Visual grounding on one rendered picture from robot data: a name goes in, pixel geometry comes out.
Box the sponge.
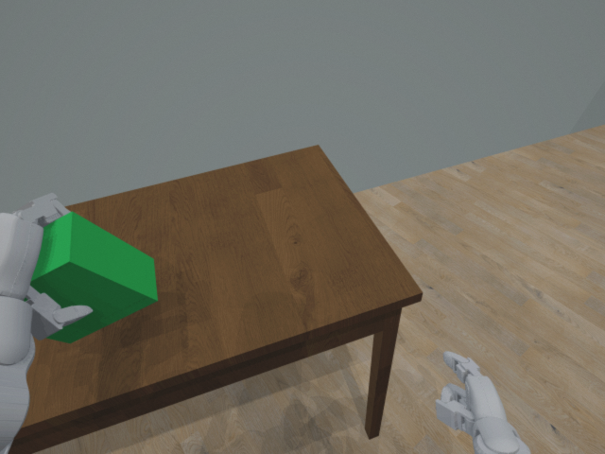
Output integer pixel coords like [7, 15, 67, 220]
[24, 211, 158, 343]

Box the right robot hand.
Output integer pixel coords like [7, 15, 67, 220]
[436, 351, 508, 437]

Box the left robot hand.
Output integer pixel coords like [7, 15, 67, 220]
[0, 193, 93, 341]

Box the robot left forearm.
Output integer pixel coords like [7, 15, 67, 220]
[0, 296, 35, 454]

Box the robot right forearm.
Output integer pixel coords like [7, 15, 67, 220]
[473, 417, 531, 454]

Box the table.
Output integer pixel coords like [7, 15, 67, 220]
[8, 145, 423, 454]

